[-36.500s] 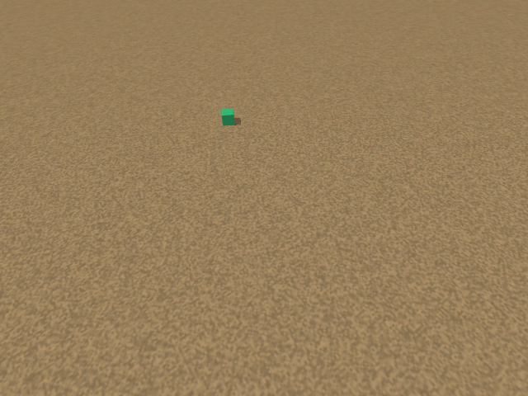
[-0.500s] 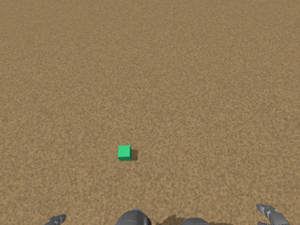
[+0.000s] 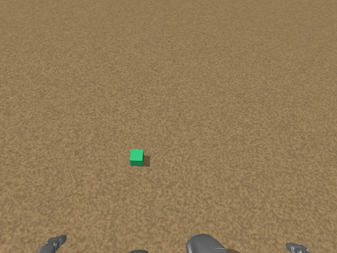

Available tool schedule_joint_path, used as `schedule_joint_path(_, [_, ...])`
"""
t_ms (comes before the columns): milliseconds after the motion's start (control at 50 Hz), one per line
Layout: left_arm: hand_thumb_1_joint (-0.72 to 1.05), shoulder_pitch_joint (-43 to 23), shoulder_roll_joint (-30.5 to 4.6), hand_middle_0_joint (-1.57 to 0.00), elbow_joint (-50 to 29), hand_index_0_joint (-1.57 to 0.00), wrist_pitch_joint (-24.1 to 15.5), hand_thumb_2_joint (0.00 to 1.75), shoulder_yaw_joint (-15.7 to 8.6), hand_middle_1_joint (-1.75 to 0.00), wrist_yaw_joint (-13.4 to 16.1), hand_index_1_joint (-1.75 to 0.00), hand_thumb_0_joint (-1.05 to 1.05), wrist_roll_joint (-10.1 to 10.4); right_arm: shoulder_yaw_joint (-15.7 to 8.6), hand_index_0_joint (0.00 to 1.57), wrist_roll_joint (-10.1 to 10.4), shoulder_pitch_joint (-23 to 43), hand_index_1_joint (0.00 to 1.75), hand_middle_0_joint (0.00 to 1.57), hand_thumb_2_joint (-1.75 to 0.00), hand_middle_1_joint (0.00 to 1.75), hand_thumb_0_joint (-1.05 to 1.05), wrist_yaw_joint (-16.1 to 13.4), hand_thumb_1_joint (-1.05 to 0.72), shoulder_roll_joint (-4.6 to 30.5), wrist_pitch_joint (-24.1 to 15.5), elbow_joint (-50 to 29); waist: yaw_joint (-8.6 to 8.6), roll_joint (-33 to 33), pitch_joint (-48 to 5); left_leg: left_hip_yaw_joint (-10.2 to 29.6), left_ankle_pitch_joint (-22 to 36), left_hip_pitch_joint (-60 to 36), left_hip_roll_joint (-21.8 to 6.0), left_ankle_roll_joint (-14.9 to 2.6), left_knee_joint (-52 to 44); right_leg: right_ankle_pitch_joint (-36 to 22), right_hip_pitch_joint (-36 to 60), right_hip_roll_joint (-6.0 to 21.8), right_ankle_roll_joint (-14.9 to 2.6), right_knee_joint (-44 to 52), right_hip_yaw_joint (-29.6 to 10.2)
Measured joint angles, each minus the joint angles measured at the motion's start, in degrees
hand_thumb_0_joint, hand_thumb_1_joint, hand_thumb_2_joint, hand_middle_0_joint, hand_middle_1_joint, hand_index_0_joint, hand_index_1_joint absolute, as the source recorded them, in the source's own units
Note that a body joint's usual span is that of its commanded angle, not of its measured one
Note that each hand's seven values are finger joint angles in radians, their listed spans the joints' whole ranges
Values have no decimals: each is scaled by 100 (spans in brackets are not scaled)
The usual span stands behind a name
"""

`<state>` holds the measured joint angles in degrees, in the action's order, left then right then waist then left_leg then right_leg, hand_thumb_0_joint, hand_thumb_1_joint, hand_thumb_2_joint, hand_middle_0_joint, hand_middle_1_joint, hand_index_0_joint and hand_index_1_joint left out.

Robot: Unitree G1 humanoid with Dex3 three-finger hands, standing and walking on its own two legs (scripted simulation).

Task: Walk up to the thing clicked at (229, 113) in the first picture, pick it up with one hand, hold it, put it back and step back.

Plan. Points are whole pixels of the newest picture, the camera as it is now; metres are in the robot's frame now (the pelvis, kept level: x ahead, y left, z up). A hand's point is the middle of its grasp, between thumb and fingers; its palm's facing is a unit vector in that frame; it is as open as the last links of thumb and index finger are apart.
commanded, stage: step back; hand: left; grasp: from above
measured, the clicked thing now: (137, 157) +0.70 +0.21 -0.73
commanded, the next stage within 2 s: none
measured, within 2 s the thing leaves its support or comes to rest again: neither
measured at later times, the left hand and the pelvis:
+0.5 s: hand out of the picture -0.05 +0.23 -0.13, palm faces -0.01 -0.90 -0.44, open 7.4 cm; pelvis -0.16 -0.04 -0.01, yaw +1 degrees
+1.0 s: hand out of the picture -0.27 +0.18 -0.16, palm faces -0.04 -0.91 -0.41, open 7.4 cm; pelvis -0.35 -0.08 -0.02, yaw -2 degrees
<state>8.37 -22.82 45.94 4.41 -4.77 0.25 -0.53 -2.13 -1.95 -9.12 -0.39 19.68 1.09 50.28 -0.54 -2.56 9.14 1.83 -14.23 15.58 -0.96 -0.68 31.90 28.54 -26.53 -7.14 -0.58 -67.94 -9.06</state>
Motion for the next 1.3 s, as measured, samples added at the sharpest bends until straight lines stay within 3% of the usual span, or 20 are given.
schedule_joint_path(100, [90, 187, -85, -20, 35, -21, -21, 90, -68, -30, -15, -30, 1, -36, -25, 21, 36, 176, 31, 21, -89, 30, 1, -29, -90, 46, -50, -255, -84, -4, 69, -110, 285, 354, -128, 37, -2, 48, 528, 223, 205, 471, -42])
schedule_joint_path(200, [90, 308, -87, -20, 172, -21, -109, 90, -55, -30, -36, -30, 1, -50, -62, 21, 45, 423, 31, 21, -89, 30, 1, -23, -90, 213, 8, -495, -125, 100, 175, -269, 348, 849, -291, 194, 493, -377, 1383, 670, 181, 2813, 352])
schedule_joint_path(240, [90, 224, 140, -20, 331, -21, -145, 90, -27, -30, -45, -30, 1, -102, -134, 20, 92, 496, 31, 21, -89, 30, 1, -32, -90, 389, 94, -445, 22, 600, 312, 71, 358, 998, -496, 153, 726, -526, 1517, 405, 111, 3030, 647])
schedule_joint_path(260, [90, 267, 214, -20, 326, -21, -150, 90, 10, -30, -81, -30, 1, -125, -167, 20, 119, 452, 31, 21, -89, 30, 1, -50, -91, 416, 148, -391, 71, 702, 258, 278, -49, 1102, -387, 100, 894, -568, 1470, 389, 76, 2998, 739])
schedule_joint_path(300, [90, 416, 253, -20, 267, -21, -147, 90, 72, -30, -122, -30, 1, -162, -187, 20, 148, 323, 30, 21, -89, 30, 1, -89, -91, 365, 241, -246, -84, 516, 69, 412, -1028, 1306, 102, 94, 1823, -627, 1271, 583, 14, 2885, 577])
schedule_joint_path(340, [90, 518, 298, -20, 257, -21, -127, 90, 97, -30, -104, -30, 1, -164, -162, 20, 184, 188, 30, 21, -89, 30, 1, -69, -91, 365, 257, -156, -165, 368, -66, 498, -1226, 1382, 511, 73, 2750, -820, 1187, 750, 6, 3044, 422])
schedule_joint_path(400, [90, 446, 328, -21, 223, -21, -98, 90, 76, -30, -66, -30, 1, -182, -141, 20, 227, -62, 30, 21, -89, 30, 1, -89, -91, 405, 175, -116, -61, 367, -187, 597, -1167, 1275, 781, 109, 3370, -1110, 1039, 854, 25, 3308, 507])
schedule_joint_path(500, [90, 56, 198, -21, -136, -21, -170, 90, 46, -30, 55, -30, 1, -194, -87, 20, 182, -317, 30, 21, -89, 30, 1, -113, -91, 355, 130, -20, 42, 381, -40, 286, -1410, 396, 488, 160, 1955, -1325, 662, 839, 28, 3198, 813])
schedule_joint_path(540, [90, -137, 119, -20, -274, -21, -167, 90, 56, -30, 74, -30, 1, -144, -77, 20, 143, -353, 30, 21, -89, 30, 1, -97, -91, 298, 97, 13, 90, 333, 65, 84, -1041, -36, 344, 119, 880, -1305, 458, 871, 48, 2941, 960])
schedule_joint_path(600, [90, -385, -36, -20, -301, -21, -83, 90, 39, -30, 82, -30, 1, -54, -58, 20, 54, -225, 30, 21, -89, 30, 1, -60, -91, 34, 90, 110, -23, -164, 334, -187, -578, -227, 547, -47, 430, -1160, 234, 1026, 38, 2485, 694])
schedule_joint_path(660, [90, -350, 51, -20, -146, -21, 24, 90, 79, -30, 104, -30, 1, -31, 9, 20, 8, -215, 30, 21, -89, 30, 1, 13, -91, 1, 70, 32, 117, 8, 230, -13, -435, -27, 299, -100, 482, 101, -18, 432, 4, 1144, 406])
schedule_joint_path(740, [90, -153, 58, -20, -51, -21, 25, 90, 92, -30, 45, -30, 1, 18, 19, 21, -7, -108, 31, 21, -89, 30, 1, -28, -91, -9, 45, -74, 49, 39, 17, -33, -39, 143, 69, -46, 144, 102, -36, 82, -3, -126, 79])
schedule_joint_path(860, [90, 87, -2, -20, 96, -21, -96, 90, 94, -30, 55, -30, 1, -22, -35, 20, 18, 316, 31, 21, -89, 30, 1, -31, -90, 128, 57, -403, -92, 59, 80, -209, 287, 611, -143, 31, 268, 107, 851, 492, 228, 1369, 320])
schedule_joint_path(920, [90, 146, -2, -20, 265, -21, -175, 90, 101, -30, 41, -30, 1, -36, -40, 20, 48, 534, 31, 21, -89, 30, 1, 18, -90, 258, 136, -521, -135, 169, 126, -275, 346, 954, -267, 172, 602, -322, 1379, 647, 134, 2801, 588])
schedule_joint_path(960, [90, 114, 198, -20, 433, -21, -204, 90, 131, -30, 24, -30, 1, -90, -99, 20, 97, 628, 31, 21, -89, 30, 1, 18, -91, 425, 224, -452, -26, 661, 234, 86, 318, 1100, -434, 108, 807, -466, 1439, 375, 10, 2913, 854])
schedule_joint_path(1020, [90, 373, 237, -20, 441, -21, -208, 90, 176, -30, -39, -30, 1, -148, -156, 20, 146, 427, 30, 21, -89, 30, 1, -45, -91, 352, 358, -282, -198, 506, -46, 439, -1098, 1426, 225, 102, 2055, -598, 1154, 597, -92, 2742, 716])
schedule_joint_path(1080, [90, 516, 252, -21, 525, -21, -193, 90, 159, -30, 6, -30, 1, -174, -132, 20, 179, 173, 30, 21, -89, 30, 1, -19, -91, 359, 345, -170, -212, 392, -244, 662, -1161, 1464, 699, 110, 3220, -905, 1061, 825, -81, 3014, 631])
schedule_joint_path(1120, [90, 507, 247, -21, 534, -21, -223, 90, 122, -30, 21, -30, 1, -190, -133, 20, 160, -14, 30, 21, -89, 30, 1, -18, -91, 399, 292, -96, -160, 453, -331, 715, -1008, 1323, 740, 159, 3484, -1066, 963, 870, -74, 3140, 711])
schedule_joint_path(1260, [90, 306, 78, -21, 365, -21, -397, 90, 12, -30, -34, -30, 1, -254, -131, 20, 43, -611, 30, 21, -89, 30, 1, 95, -91, 384, 204, 429, -72, 540, -481, 191, -1543, -34, 204, 185, 1119, -1197, 710, 1001, -112, 3055, 1198])
schedule_joint_path(1300, [90, 254, -34, -20, 390, -21, -366, 90, -1, -30, -49, -30, 1, -230, -153, 20, 13, -668, 30, 21, -89, 30, 1, 129, -91, 271, 118, 587, -73, 325, -457, 21, -816, -458, 245, 112, 156, -1144, 664, 1155, -56, 2872, 1197])
